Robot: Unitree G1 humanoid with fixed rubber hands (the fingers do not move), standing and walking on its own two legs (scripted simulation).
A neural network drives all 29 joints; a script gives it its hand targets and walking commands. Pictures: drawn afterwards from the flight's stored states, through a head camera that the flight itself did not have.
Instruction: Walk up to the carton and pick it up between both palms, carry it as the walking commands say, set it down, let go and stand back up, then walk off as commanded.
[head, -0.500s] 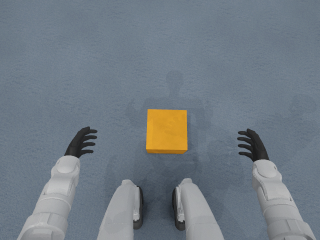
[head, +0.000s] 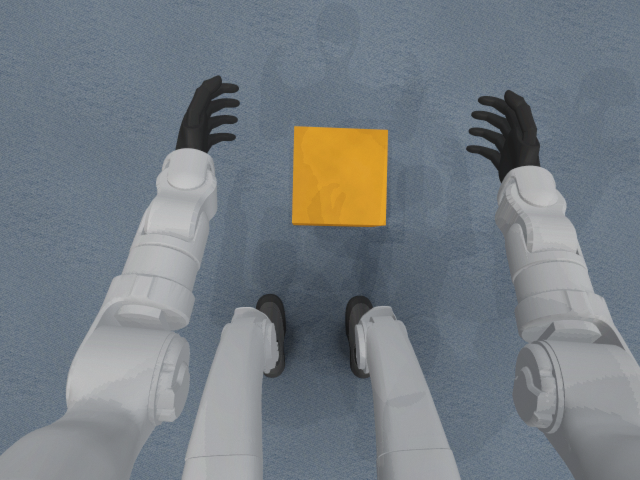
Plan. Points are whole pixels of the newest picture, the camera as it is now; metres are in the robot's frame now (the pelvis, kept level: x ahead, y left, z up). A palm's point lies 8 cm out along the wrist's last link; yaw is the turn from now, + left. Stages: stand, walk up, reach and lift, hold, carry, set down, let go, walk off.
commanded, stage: reach and lift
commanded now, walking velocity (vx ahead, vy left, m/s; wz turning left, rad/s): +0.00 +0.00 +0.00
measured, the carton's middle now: (336, 181) +0.48 -0.06 -0.58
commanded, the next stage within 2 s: none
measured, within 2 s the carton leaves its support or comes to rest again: neither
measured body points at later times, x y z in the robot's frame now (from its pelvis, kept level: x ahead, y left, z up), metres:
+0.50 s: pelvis -0.01 -0.02 -0.05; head +0.34 -0.01 +0.23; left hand +0.47 +0.16 -0.24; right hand +0.47 -0.22 -0.23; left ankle +0.07 +0.10 -0.63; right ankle +0.06 -0.13 -0.63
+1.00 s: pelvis -0.06 -0.02 -0.19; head +0.31 -0.02 +0.04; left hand +0.48 +0.16 -0.38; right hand +0.47 -0.21 -0.38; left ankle +0.07 +0.10 -0.63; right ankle +0.06 -0.13 -0.63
